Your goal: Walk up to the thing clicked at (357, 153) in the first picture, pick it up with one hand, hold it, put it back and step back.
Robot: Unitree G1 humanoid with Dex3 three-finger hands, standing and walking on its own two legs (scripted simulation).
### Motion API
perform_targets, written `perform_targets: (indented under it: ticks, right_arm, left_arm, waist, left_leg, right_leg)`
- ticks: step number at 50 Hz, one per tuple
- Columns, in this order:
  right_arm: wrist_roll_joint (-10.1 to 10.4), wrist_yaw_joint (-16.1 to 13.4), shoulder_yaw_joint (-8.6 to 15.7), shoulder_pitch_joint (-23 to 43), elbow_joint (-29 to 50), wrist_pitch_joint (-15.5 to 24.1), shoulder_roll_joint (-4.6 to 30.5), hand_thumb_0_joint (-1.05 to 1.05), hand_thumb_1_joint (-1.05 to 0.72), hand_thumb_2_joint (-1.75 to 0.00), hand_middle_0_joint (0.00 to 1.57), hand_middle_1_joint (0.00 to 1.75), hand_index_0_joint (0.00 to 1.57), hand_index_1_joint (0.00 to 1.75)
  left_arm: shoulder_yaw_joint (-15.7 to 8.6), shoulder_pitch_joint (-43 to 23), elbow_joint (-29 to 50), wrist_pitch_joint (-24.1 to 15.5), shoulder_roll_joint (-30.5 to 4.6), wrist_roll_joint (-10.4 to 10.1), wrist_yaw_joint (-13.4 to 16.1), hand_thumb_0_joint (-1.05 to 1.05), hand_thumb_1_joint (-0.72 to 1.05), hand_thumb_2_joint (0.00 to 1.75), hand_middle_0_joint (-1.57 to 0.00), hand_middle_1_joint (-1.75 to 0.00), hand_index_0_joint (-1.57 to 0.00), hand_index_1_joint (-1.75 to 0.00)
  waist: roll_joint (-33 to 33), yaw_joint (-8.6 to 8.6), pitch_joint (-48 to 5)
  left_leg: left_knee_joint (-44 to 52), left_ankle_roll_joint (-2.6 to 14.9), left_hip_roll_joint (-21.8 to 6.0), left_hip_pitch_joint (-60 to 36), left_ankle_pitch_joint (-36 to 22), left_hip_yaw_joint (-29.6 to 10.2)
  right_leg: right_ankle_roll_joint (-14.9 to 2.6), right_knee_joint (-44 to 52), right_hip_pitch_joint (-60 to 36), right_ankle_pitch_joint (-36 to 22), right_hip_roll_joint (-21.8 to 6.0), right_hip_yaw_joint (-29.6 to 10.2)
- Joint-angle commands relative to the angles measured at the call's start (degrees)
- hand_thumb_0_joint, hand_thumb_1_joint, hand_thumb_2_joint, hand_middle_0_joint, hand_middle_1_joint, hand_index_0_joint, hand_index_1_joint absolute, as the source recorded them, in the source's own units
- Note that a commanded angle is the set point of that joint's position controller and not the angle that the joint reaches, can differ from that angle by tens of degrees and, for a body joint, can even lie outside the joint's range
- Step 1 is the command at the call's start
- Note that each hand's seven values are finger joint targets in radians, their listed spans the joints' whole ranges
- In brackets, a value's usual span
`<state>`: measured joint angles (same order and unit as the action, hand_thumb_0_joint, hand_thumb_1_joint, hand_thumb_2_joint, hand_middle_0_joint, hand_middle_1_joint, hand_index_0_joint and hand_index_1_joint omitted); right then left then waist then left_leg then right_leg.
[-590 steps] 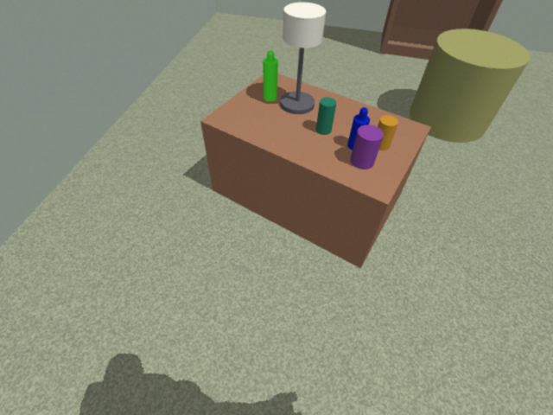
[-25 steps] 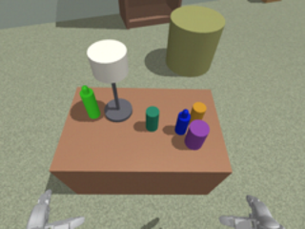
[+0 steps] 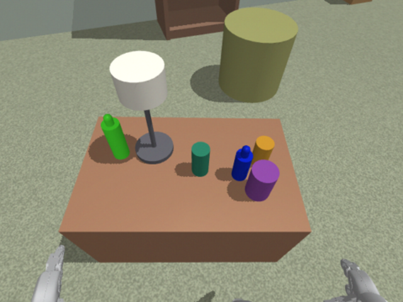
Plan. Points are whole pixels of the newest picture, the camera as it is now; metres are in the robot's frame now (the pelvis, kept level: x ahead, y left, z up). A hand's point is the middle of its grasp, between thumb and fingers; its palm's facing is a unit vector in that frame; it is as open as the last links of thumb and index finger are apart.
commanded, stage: go down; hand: right
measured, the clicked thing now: (261, 181) +0.50 -0.21 -0.25
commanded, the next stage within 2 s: none
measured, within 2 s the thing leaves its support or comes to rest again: neither
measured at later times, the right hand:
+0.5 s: hand (338, 295) +0.15 -0.28 -0.09, palm faces +0.11 +0.94 -0.32, open 17.5 cm
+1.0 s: hand (353, 281) +0.17 -0.30 -0.07, palm faces +0.18 +0.93 -0.31, open 17.4 cm
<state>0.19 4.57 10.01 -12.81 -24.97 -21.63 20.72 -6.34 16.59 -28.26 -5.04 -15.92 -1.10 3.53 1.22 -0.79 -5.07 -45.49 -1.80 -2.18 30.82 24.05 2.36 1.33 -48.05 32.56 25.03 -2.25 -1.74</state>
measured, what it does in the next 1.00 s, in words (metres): stands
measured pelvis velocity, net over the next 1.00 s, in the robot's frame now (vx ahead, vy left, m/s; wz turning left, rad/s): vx -0.01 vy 0.00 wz -0.01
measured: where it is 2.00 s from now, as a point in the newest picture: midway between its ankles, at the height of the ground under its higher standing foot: outside the picture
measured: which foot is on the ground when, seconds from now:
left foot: down 0.00-1.00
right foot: down 0.00-1.00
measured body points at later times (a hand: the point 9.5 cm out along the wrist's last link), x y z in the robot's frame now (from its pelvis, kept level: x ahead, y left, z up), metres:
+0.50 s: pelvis +0.00 +0.00 -0.02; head +0.04 -0.01 +0.43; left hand +0.15 +0.27 -0.06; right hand +0.14 -0.32 -0.07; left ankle -0.02 +0.14 -0.70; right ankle -0.01 -0.13 -0.70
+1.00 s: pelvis -0.01 +0.00 -0.02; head +0.02 -0.01 +0.43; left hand +0.14 +0.26 -0.05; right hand +0.16 -0.35 -0.04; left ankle -0.02 +0.14 -0.70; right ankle -0.01 -0.13 -0.70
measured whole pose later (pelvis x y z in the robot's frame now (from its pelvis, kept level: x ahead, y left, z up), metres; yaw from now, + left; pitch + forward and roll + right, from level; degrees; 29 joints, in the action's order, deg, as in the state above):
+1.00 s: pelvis -0.01 +0.00 -0.02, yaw -1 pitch +10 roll +2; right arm 3.7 8.6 18.2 -15.5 -10.9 -23.3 24.8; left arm -2.6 25.5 -12.2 -6.2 -14.3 -1.7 7.6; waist 0.5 -0.8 -7.3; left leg -53.1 -1.8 -2.3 36.6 26.8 3.4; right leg 1.4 -56.3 39.1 27.7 -2.1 -3.2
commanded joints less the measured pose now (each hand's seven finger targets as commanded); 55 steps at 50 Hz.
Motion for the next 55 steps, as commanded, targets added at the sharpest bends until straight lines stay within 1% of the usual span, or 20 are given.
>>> perform_targets:
  ticks: [1,3,5,9,11,15,18,19,26,28,33,34,40,42,45,47,48,52,53,55]
  right_arm:
    - [0.0,-0.4,4.9,0.0,11.8,0.2,11.9,0.00,0.57,-0.05,0.02,0.06,0.03,0.06]
    - [0.0,-0.6,5.8,-0.2,13.9,-0.3,12.6,0.00,0.59,-0.05,0.01,0.06,0.03,0.06]
    - [0.3,-0.4,5.8,-0.7,15.1,-0.7,12.4,0.00,0.56,-0.05,0.02,0.06,0.03,0.06]
    - [0.3,-0.2,6.8,-2.8,16.7,-1.5,12.9,0.00,0.55,-0.04,0.02,0.06,0.03,0.06]
    - [0.6,0.0,6.8,-2.9,18.2,-1.9,12.7,0.00,0.54,-0.05,0.02,0.06,0.03,0.06]
    - [0.7,0.3,7.7,-3.6,20.1,-2.4,13.3,0.00,0.54,-0.04,0.03,0.06,0.03,0.06]
    - [0.9,0.6,7.8,-5.0,21.5,-2.7,13.1,0.00,0.55,-0.05,0.02,0.06,0.03,0.06]
    - [0.9,0.7,7.8,-4.3,21.5,-2.6,13.1,0.00,0.57,-0.05,0.02,0.06,0.03,0.06]
    - [1.4,1.3,8.7,-5.6,24.0,-2.7,13.2,0.00,0.54,-0.04,0.03,0.06,0.04,0.06]
    - [1.5,1.4,9.4,-5.4,24.6,-2.7,13.8,0.00,0.53,-0.04,0.03,0.06,0.04,0.06]
    - [1.8,1.8,10.2,-7.1,25.2,-2.5,14.0,0.00,0.50,-0.04,0.03,0.05,0.04,0.05]
    - [1.9,2.0,10.0,-7.1,25.7,-2.6,13.6,0.00,0.52,-0.05,0.03,0.06,0.04,0.06]
    - [2.1,2.5,11.4,-6.5,26.7,-2.1,14.8,0.00,0.53,-0.05,0.03,0.06,0.04,0.06]
    - [2.3,2.6,11.7,-2.5,27.3,-1.4,15.8,0.00,0.50,-0.05,0.03,0.06,0.04,0.06]
    - [2.5,2.6,14.4,1.8,26.9,0.2,18.7,0.00,0.52,-0.05,0.03,0.06,0.04,0.06]
    - [3.1,3.1,16.0,5.5,25.9,1.8,20.6,0.00,0.52,-0.05,0.03,0.06,0.04,0.06]
    - [3.6,3.3,16.7,7.8,25.8,2.6,21.2,0.00,0.53,-0.04,0.03,0.05,0.04,0.05]
    - [4.9,5.6,18.0,17.4,21.1,5.6,23.4,0.00,0.55,-0.04,0.03,0.05,0.04,0.05]
    - [5.1,6.5,18.3,18.8,18.7,6.1,23.5,0.00,0.54,-0.04,0.03,0.05,0.04,0.05]
    - [5.8,7.9,19.5,22.6,14.4,7.3,25.4,0.00,0.53,-0.04,0.03,0.05,0.04,0.05]
  left_arm:
    - [-4.3,0.0,12.1,-2.2,-9.6,-0.1,1.0,0.00,-0.54,0.04,-0.06,-0.06,-0.06,-0.06]
    - [-4.5,1.5,13.3,-2.1,-9.7,-0.2,1.1,0.00,-0.53,0.04,-0.06,-0.06,-0.06,-0.06]
    - [-3.4,2.5,13.8,-1.7,-8.6,-0.2,1.4,0.00,-0.53,0.04,-0.06,-0.06,-0.06,-0.06]
    - [-4.0,4.3,16.5,-1.5,-8.9,-0.3,1.8,0.00,-0.54,0.04,-0.06,-0.06,-0.06,-0.06]
    - [-3.0,3.0,17.8,-1.3,-8.1,-0.3,1.9,0.00,-0.54,0.04,-0.06,-0.06,-0.06,-0.06]
    - [-3.9,4.7,19.3,-1.3,-8.7,-0.5,2.5,0.00,-0.54,0.04,-0.06,-0.06,-0.06,-0.06]
    - [-3.1,5.0,20.6,-1.4,-7.9,-0.6,2.5,0.00,-0.53,0.04,-0.06,-0.06,-0.06,-0.05]
    - [-3.4,5.9,20.7,-1.4,-8.1,-0.6,2.7,0.00,-0.53,0.04,-0.06,-0.06,-0.06,-0.05]
    - [-2.7,7.1,23.6,-1.6,-7.4,-0.6,3.3,0.00,-0.53,0.04,-0.06,-0.06,-0.06,-0.06]
    - [-3.5,7.9,23.9,-1.7,-8.1,-0.6,3.5,0.00,-0.53,0.04,-0.06,-0.06,-0.06,-0.06]
    - [-1.7,8.3,25.7,-1.8,-6.8,-0.6,3.7,0.00,-0.54,0.05,-0.06,-0.06,-0.06,-0.06]
    - [-2.3,8.1,26.0,-1.9,-7.2,-0.7,3.8,0.00,-0.53,0.05,-0.06,-0.06,-0.06,-0.06]
    - [-2.1,9.0,27.9,-2.2,-7.3,-0.7,4.2,0.00,-0.55,0.05,-0.06,-0.06,-0.05,-0.06]
    - [-1.0,9.2,27.5,-2.3,-6.6,-0.6,4.2,0.00,-0.54,0.05,-0.06,-0.06,-0.06,-0.06]
    - [-2.0,9.1,27.1,-3.4,-7.1,-0.5,4.8,0.00,-0.55,0.05,-0.06,-0.06,-0.06,-0.06]
    - [0.6,10.7,24.1,-3.7,-5.0,-0.2,4.8,0.00,-0.55,0.05,-0.06,-0.06,-0.06,-0.06]
    - [-0.1,8.7,23.9,-4.4,-5.5,-0.2,5.0,0.00,-0.55,0.05,-0.06,-0.06,-0.06,-0.06]
    - [-0.1,5.6,22.0,-6.2,-6.9,0.0,5.6,0.00,-0.54,0.05,-0.05,-0.06,-0.05,-0.06]
    - [-0.9,7.0,20.9,-6.5,-7.8,0.1,5.8,0.00,-0.54,0.05,-0.05,-0.06,-0.05,-0.06]
    - [-2.1,5.5,21.8,-7.3,-9.8,-0.1,6.2,0.00,-0.54,0.05,-0.05,-0.06,-0.05,-0.06]
  waist:
    - [1.5,0.25,-10.1]
    - [1.6,0.14,-11.8]
    - [1.8,0.32,-10.6]
    - [0.8,0.17,-11.8]
    - [2.0,0.71,-9.7]
    - [1.7,0.02,-9.6]
    - [2.7,0.84,-9.4]
    - [2.6,0.15,-10.2]
    - [1.9,0.06,-9.8]
    - [2.1,-0.11,-10.0]
    - [1.9,0.72,-9.9]
    - [2.8,0.63,-10.3]
    - [3.6,0.42,-9.0]
    - [3.7,-0.15,-7.5]
    - [3.7,-0.69,-9.0]
    - [4.8,-0.92,-7.6]
    - [4.9,-0.41,-7.5]
    - [6.2,-1.65,-8.7]
    - [6.4,-2.32,-10.3]
    - [5.0,-2.19,-11.8]
  left_leg:
    - [3.9,1.65,2.0,-3.5,-16.7,1.4]
    - [2.8,1.51,2.1,-3.7,-18.5,1.3]
    - [2.6,1.45,2.1,-2.6,-17.4,1.4]
    - [1.7,1.32,1.9,-2.7,-18.3,1.4]
    - [2.0,1.46,1.9,-1.4,-15.1,1.3]
    - [1.9,1.59,1.9,-0.1,-12.6,1.3]
    - [1.0,1.61,1.9,0.0,-13.0,1.5]
    - [0.4,1.62,2.0,0.3,-13.9,1.4]
    - [0.8,1.53,1.9,1.3,-11.1,1.3]
    - [0.4,1.58,2.0,1.7,-11.0,1.3]
    - [-0.2,1.55,1.8,0.9,-12.6,1.4]
    - [-0.5,1.57,2.0,1.3,-12.2,1.5]
    - [-0.3,1.75,2.2,2.3,-8.9,1.5]
    - [0.3,1.71,2.1,3.2,-7.0,1.5]
    - [0.2,1.51,1.7,2.7,-8.6,0.6]
    - [0.6,1.44,1.4,3.0,-8.7,0.2]
    - [0.8,1.40,1.4,3.2,-7.1,0.2]
    - [1.3,1.50,1.5,4.1,-4.5,0.0]
    - [0.9,1.57,1.6,3.5,-6.4,0.3]
    - [1.0,1.52,1.8,2.3,-7.2,1.1]
  right_leg:
    - [-1.08,4.8,-5.6,-20.0,1.5,1.3]
    - [-0.98,3.8,-6.3,-23.0,1.3,1.1]
    - [-0.93,3.4,-4.8,-21.9,1.4,1.1]
    - [-1.04,2.3,-4.0,-22.2,1.6,1.1]
    - [-0.98,2.6,-2.4,-18.6,1.7,1.2]
    - [-1.13,2.6,-1.5,-15.0,1.7,1.1]
    - [-0.85,2.4,-1.3,-17.1,1.6,0.7]
    - [-0.79,1.9,-2.1,-18.7,1.5,0.7]
    - [-1.17,1.7,-0.4,-13.8,1.8,0.8]
    - [-1.03,1.6,-0.4,-14.1,1.7,0.7]
    - [-1.04,0.9,0.4,-16.2,1.8,0.7]
    - [-0.91,1.1,-0.2,-16.6,1.6,0.4]
    - [-0.75,2.0,0.7,-12.6,1.6,0.3]
    - [-0.88,2.3,1.3,-10.0,1.6,0.2]
    - [-1.16,1.4,0.2,-10.3,1.7,0.4]
    - [-1.33,0.9,0.9,-9.9,1.9,0.6]
    - [-1.35,1.4,1.2,-8.2,1.8,0.3]
    - [-1.28,2.5,-0.2,-5.0,1.5,-0.2]
    - [-1.22,2.6,-1.6,-7.0,1.4,-0.4]
    - [-1.15,3.3,-3.0,-8.4,1.1,-1.1]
